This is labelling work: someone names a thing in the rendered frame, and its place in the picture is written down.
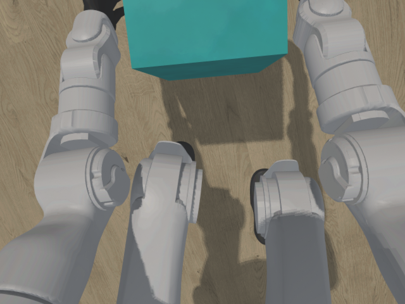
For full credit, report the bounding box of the right robot shin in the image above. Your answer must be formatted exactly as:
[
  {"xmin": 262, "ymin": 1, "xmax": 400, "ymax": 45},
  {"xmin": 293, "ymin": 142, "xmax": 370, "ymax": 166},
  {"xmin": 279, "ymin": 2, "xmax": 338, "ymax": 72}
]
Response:
[{"xmin": 261, "ymin": 160, "xmax": 325, "ymax": 237}]

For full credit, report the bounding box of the carton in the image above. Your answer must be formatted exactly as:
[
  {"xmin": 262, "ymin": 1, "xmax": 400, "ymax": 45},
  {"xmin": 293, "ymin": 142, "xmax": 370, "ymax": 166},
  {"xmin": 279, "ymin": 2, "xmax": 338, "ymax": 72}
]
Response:
[{"xmin": 123, "ymin": 0, "xmax": 288, "ymax": 80}]

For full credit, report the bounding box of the robot right foot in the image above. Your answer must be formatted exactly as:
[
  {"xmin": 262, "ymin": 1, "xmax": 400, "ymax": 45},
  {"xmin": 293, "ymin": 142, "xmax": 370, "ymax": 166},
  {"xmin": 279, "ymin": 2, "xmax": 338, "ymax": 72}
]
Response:
[{"xmin": 250, "ymin": 168, "xmax": 268, "ymax": 244}]

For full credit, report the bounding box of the robot left hand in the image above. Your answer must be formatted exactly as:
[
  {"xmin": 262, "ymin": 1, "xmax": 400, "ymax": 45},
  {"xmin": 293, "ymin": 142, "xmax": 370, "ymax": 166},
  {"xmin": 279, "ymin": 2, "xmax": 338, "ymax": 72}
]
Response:
[{"xmin": 83, "ymin": 0, "xmax": 125, "ymax": 30}]

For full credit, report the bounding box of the left robot forearm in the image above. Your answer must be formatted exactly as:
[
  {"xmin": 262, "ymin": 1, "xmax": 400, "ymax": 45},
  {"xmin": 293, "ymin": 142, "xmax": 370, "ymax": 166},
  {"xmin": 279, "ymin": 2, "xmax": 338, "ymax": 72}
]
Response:
[{"xmin": 34, "ymin": 9, "xmax": 121, "ymax": 198}]

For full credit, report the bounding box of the right robot upper arm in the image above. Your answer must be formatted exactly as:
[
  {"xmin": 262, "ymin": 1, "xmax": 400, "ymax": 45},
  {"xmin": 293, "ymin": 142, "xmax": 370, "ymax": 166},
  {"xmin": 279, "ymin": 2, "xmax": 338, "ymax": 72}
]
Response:
[{"xmin": 318, "ymin": 126, "xmax": 405, "ymax": 304}]

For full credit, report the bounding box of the right robot forearm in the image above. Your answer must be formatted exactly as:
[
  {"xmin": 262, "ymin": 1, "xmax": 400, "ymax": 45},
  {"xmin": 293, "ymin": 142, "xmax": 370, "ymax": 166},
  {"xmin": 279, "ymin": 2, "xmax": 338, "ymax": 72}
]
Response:
[{"xmin": 292, "ymin": 0, "xmax": 405, "ymax": 135}]

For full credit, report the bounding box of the left robot upper arm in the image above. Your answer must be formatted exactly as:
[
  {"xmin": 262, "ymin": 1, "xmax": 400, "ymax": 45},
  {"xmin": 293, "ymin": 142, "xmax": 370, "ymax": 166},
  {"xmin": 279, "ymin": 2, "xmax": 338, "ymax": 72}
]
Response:
[{"xmin": 0, "ymin": 146, "xmax": 130, "ymax": 304}]

